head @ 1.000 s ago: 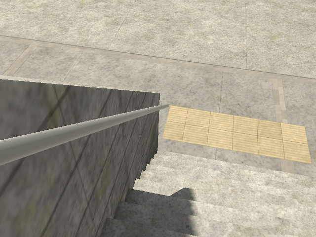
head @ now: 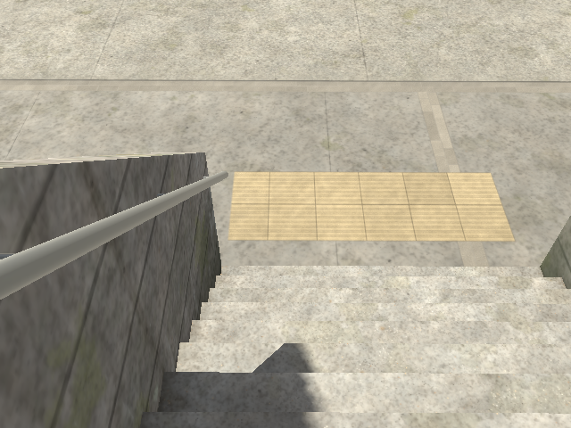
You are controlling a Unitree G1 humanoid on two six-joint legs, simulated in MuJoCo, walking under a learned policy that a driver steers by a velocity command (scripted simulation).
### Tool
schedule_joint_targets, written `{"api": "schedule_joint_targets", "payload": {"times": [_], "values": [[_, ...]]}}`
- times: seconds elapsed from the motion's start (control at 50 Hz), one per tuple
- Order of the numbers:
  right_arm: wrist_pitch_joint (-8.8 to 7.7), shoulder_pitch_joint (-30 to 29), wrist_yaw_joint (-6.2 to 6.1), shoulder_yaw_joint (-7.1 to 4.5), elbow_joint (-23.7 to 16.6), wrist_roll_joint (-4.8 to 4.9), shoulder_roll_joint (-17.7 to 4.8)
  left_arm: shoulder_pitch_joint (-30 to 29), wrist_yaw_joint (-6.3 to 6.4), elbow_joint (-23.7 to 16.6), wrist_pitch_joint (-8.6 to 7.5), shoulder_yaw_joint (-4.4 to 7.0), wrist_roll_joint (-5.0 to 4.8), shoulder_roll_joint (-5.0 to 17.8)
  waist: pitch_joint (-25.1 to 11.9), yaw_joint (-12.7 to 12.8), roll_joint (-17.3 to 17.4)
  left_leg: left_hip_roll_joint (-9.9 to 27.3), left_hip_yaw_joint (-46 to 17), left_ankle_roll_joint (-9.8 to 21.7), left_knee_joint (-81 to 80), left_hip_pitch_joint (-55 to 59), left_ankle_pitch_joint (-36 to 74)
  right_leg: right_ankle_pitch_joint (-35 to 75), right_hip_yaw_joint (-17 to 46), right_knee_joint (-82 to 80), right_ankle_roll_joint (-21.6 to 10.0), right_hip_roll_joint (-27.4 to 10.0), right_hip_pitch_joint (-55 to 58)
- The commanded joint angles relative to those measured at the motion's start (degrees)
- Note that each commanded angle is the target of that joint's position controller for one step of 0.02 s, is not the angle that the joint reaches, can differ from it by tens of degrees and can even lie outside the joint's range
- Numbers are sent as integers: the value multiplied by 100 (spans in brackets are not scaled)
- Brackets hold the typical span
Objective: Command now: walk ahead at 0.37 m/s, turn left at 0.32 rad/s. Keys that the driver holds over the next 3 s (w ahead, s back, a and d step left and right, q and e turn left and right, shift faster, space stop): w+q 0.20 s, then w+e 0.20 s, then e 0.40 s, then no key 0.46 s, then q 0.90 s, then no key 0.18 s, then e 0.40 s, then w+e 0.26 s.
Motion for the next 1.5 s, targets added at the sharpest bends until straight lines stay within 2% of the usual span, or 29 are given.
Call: {"api": "schedule_joint_targets", "payload": {"times": [0.02,0.08,0.1,0.12,0.16,0.2,0.22,0.32,0.38,0.5,0.58,0.62,0.64,0.66,0.7,0.76,0.86,0.9,1.02,1.14,1.16,1.18,1.2,1.26,1.28,1.3,1.32,1.38,1.5], "values": [[-175,-748,-24,47,-507,231,-37,-283,67,-209,97,232,6,1262,993,-70,-715,45,301,-26,-1866,1125,-406,562,1534,-1724,-915,-1287,-437],[-450,2258,-23,-625,518,264,-1318,-460,-531,-149,381,437,245,1808,-187,-1394,637,-253,511,215,-2422,4418,-797,1692,328,2582,-334,-291,-639],[-550,2621,28,-778,741,-60,-1833,161,-633,-181,348,492,-31,1330,-472,-1024,1227,43,64,461,-519,5307,834,367,118,4979,-257,345,-2165],[-666,2925,99,-683,637,248,-1968,-609,-619,-1168,179,426,-240,754,-854,-969,1764,876,-2199,1442,-1610,5955,-1766,749,-306,4584,-266,783,-4153],[-644,2506,103,-518,671,303,-836,-2233,-164,-1435,-17,360,-364,980,196,-1423,377,1118,-2180,1699,-1728,4355,-2668,898,-110,5175,-483,94,-4784],[-718,2416,44,-134,687,106,-53,-1527,58,-1678,-31,290,-417,691,-184,-422,461,837,-2541,1714,-849,2620,-2525,1562,595,4293,-735,-250,-4042],[-824,1602,-101,53,456,315,565,-1233,18,-1568,96,70,-15,326,493,-312,455,1253,-2967,1563,-1244,2065,-4392,3699,1350,2127,-592,-841,-4843],[-861,1996,-297,98,869,80,136,-1172,-480,-1130,283,266,-40,1024,510,-435,307,403,-1995,1565,-899,-789,-4279,5400,16,1888,-129,-79,-2563],[-981,2769,-706,146,1520,-15,547,-2930,-393,-1812,342,194,-7,959,415,-1236,143,678,-2808,1358,-117,2920,-3678,5951,1110,-764,-133,-477,-5474],[-924,982,-523,162,501,238,398,-1499,-566,-1240,314,372,181,1086,565,-74,426,-326,-197,528,1315,-2007,-3293,7132,-704,-984,-130,415,1051],[-621,2134,-750,-246,580,498,-223,-3206,-333,-1508,225,542,-383,1220,691,-1340,466,406,-1310,501,2181,2429,-881,5398,-390,-5629,-366,-57,-547],[-423,1901,-127,-115,1064,101,135,485,-224,-274,156,788,-187,1521,-89,-24,-174,-105,-654,379,5176,1041,-1593,8111,-373,-6258,-757,-287,3453],[-471,1758,157,-62,919,144,678,1745,-190,-75,220,905,-48,1804,-1447,344,-1755,-1098,16,-180,8473,-1422,-6948,11776,609,-3608,-2095,-1243,6336],[-483,1152,196,-240,277,424,293,928,-426,-502,170,1026,-318,2373,-1806,20,-1348,-1160,35,-318,8910,-2642,-6959,13371,1582,-3288,-2559,-1761,6502],[-498,-614,-77,-344,-955,592,-56,-604,-359,-1037,222,970,-248,2033,-968,-147,-303,-595,-265,-132,7814,-3702,-6196,9973,1847,-3645,-2307,-2095,4597],[-507,950,-209,-243,-220,317,473,-377,-305,-841,204,470,-146,788,681,-1030,-606,-118,-112,244,5523,-1508,-3362,8306,1004,-4110,-1736,-1082,52],[-460,221,148,-295,-522,423,149,-747,-209,-993,-103,434,-71,1708,-14,-1104,-535,-511,234,-261,4200,707,-1163,7658,853,-3089,-1160,-388,-1728],[-398,-291,39,-335,-591,-80,-147,761,-34,-225,-160,292,-354,979,99,-191,-637,-47,-708,-364,3067,-2294,-1326,5881,1963,-2197,-1417,-932,1210],[-175,-601,124,-19,-603,21,276,-351,-33,-557,64,42,-168,648,382,-428,-556,-147,-11,-293,623,502,684,1556,2131,-2177,-1554,-265,-2310],[-387,1922,289,-296,145,552,21,-1129,-505,-624,277,-175,-602,1054,-154,-1600,93,-207,1009,-481,-2716,4662,-181,2148,1270,726,-241,388,-2376],[-517,2083,283,-96,138,554,434,-672,-787,-633,318,-280,-769,460,-432,-1515,496,471,138,-491,-2336,5027,760,2111,1014,1674,172,631,-2475],[-492,599,485,-22,-252,1003,-136,211,-732,-836,345,146,-717,778,-69,-123,1350,474,-1309,32,-1996,3348,-423,-49,182,1549,356,847,-2456],[-469,-36,570,-66,-405,1055,-468,171,-686,-1135,390,67,-652,782,89,50,643,420,-1487,185,-2358,2726,-2053,-298,161,1193,585,834,-2028],[-629,1794,267,-133,-117,572,-92,-1579,-684,-1459,466,152,-636,878,-15,-994,34,189,-455,-249,-2195,3455,-582,-82,415,2115,154,601,-2172],[-578,2627,-457,-300,188,1220,-922,-1570,-175,-1006,790,569,-631,1148,-407,-905,-149,731,-1276,-582,-1069,3222,1893,-1042,-447,2837,-149,737,-1557],[-563,2654,-597,-283,168,1207,-1015,-1403,-41,-1190,896,518,-679,841,-391,-501,-17,960,-1863,-395,-656,3643,2608,-1347,-240,3587,-182,714,-2237],[-686,1818,51,-274,-335,856,-1084,-1650,-340,-1820,472,255,-409,546,248,-503,2702,429,-1891,340,-1753,3313,2049,-418,-196,4217,144,788,-3191],[-650,1802,20,-457,-487,620,-954,-2823,47,-2626,165,339,-468,977,-335,-1001,1526,1676,-4033,2086,-2080,3131,705,-906,319,5000,267,562,-3915],[-799,1773,-675,-372,-471,348,-898,-3102,2,-3986,595,63,-443,899,-266,-922,852,625,-2681,1088,-2054,1439,-1392,-213,-316,5121,30,570,-3115]]}}
Next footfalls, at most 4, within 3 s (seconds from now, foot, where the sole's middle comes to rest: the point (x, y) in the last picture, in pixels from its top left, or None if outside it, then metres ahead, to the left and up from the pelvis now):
0.08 left None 0.15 0.19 -0.87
0.62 right None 0.41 0.01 -1.08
1.14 left None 0.61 0.29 -1.28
1.62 right None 0.43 0.05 -1.08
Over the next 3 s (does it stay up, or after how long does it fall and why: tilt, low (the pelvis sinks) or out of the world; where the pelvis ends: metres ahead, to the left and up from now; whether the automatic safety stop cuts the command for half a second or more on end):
stays up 0.40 0.09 -0.34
